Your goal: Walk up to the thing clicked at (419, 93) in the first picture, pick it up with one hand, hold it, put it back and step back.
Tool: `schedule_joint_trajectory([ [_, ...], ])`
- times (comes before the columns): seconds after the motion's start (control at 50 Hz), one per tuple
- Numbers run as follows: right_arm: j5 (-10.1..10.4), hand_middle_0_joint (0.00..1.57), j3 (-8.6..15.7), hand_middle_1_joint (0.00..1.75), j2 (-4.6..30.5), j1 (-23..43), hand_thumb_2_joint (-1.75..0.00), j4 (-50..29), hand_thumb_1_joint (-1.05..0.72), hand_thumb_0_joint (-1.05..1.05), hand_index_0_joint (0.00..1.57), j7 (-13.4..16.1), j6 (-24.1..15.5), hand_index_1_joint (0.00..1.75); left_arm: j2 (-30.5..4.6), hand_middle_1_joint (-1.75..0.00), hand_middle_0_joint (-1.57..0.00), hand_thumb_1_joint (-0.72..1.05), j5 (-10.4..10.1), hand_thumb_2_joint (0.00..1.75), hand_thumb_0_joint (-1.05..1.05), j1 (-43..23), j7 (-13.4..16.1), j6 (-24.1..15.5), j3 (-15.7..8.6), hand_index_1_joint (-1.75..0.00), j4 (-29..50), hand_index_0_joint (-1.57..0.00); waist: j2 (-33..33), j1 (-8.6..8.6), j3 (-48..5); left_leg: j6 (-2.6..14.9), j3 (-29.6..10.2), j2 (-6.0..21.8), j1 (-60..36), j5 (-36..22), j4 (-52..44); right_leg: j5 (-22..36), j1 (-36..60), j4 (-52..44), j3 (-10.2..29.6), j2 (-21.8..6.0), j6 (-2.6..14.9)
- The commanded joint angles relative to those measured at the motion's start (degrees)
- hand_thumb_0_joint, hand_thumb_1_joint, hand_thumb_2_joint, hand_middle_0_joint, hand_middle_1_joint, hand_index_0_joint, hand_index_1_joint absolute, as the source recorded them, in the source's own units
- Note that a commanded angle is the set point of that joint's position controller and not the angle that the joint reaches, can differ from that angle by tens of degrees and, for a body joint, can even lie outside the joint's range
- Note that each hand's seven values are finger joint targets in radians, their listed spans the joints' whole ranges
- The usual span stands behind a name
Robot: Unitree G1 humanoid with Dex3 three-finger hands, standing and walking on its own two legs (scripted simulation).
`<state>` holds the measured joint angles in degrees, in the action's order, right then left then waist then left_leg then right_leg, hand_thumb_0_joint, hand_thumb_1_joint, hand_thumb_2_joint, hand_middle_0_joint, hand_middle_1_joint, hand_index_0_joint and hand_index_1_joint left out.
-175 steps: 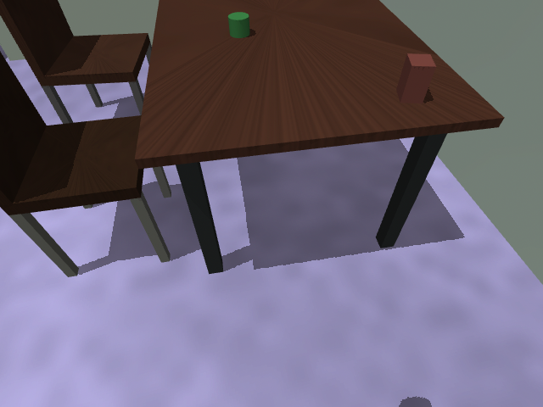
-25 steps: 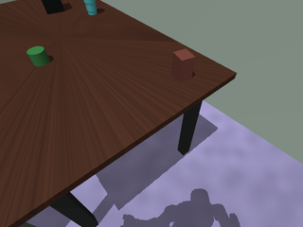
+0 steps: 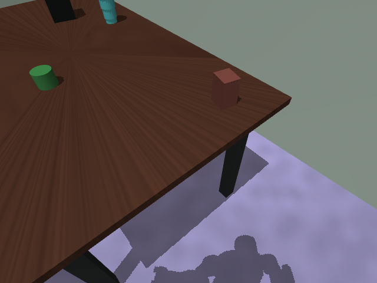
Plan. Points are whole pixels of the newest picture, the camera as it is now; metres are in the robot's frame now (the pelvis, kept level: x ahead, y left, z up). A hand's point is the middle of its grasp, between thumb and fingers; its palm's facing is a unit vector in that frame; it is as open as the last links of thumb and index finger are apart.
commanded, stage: walk up
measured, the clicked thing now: (225, 89) +0.70 -0.12 +0.00
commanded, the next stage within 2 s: stand in 0.46 s
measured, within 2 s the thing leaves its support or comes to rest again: neither
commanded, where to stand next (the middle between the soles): +0.07 -0.01 m, yaw +2 degrees
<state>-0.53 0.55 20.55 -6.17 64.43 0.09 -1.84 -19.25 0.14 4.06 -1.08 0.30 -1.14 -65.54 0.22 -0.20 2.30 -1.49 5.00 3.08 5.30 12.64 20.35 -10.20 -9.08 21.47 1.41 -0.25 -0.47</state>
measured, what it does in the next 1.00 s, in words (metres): stands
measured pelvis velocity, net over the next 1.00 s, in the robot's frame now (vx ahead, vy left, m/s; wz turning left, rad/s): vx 0.00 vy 0.00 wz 0.02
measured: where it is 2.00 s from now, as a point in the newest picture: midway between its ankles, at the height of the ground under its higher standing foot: outside the picture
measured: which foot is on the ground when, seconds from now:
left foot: down 0.00-1.00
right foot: down 0.00-1.00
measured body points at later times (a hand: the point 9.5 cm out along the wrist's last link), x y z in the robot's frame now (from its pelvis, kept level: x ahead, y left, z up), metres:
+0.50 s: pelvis +0.01 +0.00 +0.00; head +0.02 +0.00 +0.45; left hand +0.09 +0.30 -0.13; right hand +0.08 -0.30 -0.13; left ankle -0.02 +0.13 -0.75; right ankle +0.02 -0.12 -0.75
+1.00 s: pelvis +0.00 +0.00 +0.00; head +0.01 +0.00 +0.45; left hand +0.08 +0.31 -0.13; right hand +0.09 -0.30 -0.13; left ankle -0.02 +0.13 -0.75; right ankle +0.02 -0.12 -0.75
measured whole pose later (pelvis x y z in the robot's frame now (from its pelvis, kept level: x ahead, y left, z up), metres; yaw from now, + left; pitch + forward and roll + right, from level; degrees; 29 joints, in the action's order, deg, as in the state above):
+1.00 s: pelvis +0.00 +0.00 +0.00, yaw +1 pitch -2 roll +0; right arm -0.5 0.3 20.0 -5.4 65.5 -0.5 -0.4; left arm -20.0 0.3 5.5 -0.2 -0.5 -0.1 -65.4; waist -0.2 -0.2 2.5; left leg -1.2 3.8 2.4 4.1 11.0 17.3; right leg -8.6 -6.9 17.6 0.2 -0.9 -0.9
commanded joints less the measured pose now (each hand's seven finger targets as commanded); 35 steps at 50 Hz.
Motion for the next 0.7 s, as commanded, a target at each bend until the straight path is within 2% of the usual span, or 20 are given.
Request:
schedule_joint_trajectory([
  [0.0, -0.08, 0.2, 2.43, 0.3, 12.25, 2.21, -0.9, -3.18, -0.9, 0.0, 0.2, 0.64, -1.26, 0.3, -11.77, -0.3, -0.2, 0.9, 0.2, 0.9, 0.0, -3.17, 0.8, -1.49, -1.82, -0.3, 3.39, -0.2, -0.27, -0.1, -4.43, 2.58, -4.74, 5.77, -0.1, -7.87, -4.31, 11.5, 1.82, -2.94, 4.95, -6.13, 1.89],
  [0.2, -0.15, 0.2, 2.9, 0.3, 12.37, 2.85, -0.9, -3.24, -0.9, 0.0, 0.2, 0.6, -0.92, 0.3, -11.85, -0.3, -0.2, 0.9, 0.45, 0.9, 0.0, -2.85, 0.98, -1.42, -1.81, -0.3, 3.32, -0.2, -0.13, -0.33, -3.98, 2.65, -4.61, 5.8, -1.3, -6.93, -4.81, 10.45, 1.46, -3.43, 4.55, -5.78, 1.75],
  [0.42, -0.19, 0.2, 2.87, 0.3, 11.99, 2.46, -0.9, -3.04, -0.9, 0.0, 0.2, 0.65, -0.81, 0.3, -11.71, -0.3, -0.2, 0.9, 0.46, 0.9, 0.0, -2.62, 1.08, -1.37, -1.77, -0.3, 3.62, -0.2, -0.22, -0.36, -3.97, 2.47, -4.54, 5.69, -1.65, -8.06, -5.19, 12.14, 1.84, -3.22, 4.69, -5.8, 1.69],
  [0.44, -0.03, 0.2, 2.56, 0.3, 11.84, 3.89, -0.9, -3.09, -0.9, 0.0, 0.2, 0.57, -0.43, 0.3, -12.46, -0.3, -0.2, 0.9, 0.24, 0.9, 0.0, -2.29, 1.31, -1.91, -1.57, -0.3, 3.74, -0.2, -1.57, 0.01, -3.77, 2.16, -5.31, 6.1, -1.37, -12.02, -4.83, 15.54, 2.58, -3.46, 4.79, -7.0, 1.67],
  [0.5, 0.13, 0.2, 2.2, 0.3, 11.41, 2.86, -0.9, -2.84, -0.9, 0.0, 0.2, 0.46, -0.21, 0.3, -12.7, -0.3, -0.2, 0.9, 0.04, 0.9, 0.0, -1.95, 1.57, -2.21, -1.58, -0.3, 3.33, -0.2, 0.02, -0.36, -4.84, 2.05, -5.19, 5.94, -2.54, -13.47, -4.67, 17.31, 3.52, -3.85, 4.56, -7.09, 1.38],
  [0.6, 0.01, 0.2, 2.12, 0.3, 11.57, 3.41, -0.9, -2.48, -0.9, 0.0, 0.2, 0.35, 0.11, 0.3, -12.84, -0.3, -0.2, 0.9, 0.1, 0.9, 0.0, -1.96, 1.67, -2.05, -1.4, -0.3, 3.34, -0.2, -0.02, -0.22, -5.22, 1.93, -5.76, 6.04, -3.15, -10.84, -5.51, 13.39, 3.14, -4.5, 3.98, -7.0, 1.48],
  [0.68, -0.02, 0.2, 1.95, 0.3, 11.72, 3.3, -0.9, -2.34, -0.9, 0.0, 0.2, 0.22, 0.12, 0.3, -12.64, -0.3, -0.2, 0.9, 0.31, 0.9, 0.0, -1.66, 1.61, -2.1, -1.18, -0.3, 3.45, -0.2, -0.13, -0.12, -4.85, 2.04, -5.6, 5.83, -2.3, -9.12, -5.81, 12.6, 3.07, -5.33, 4.12, -7.19, 1.33],
])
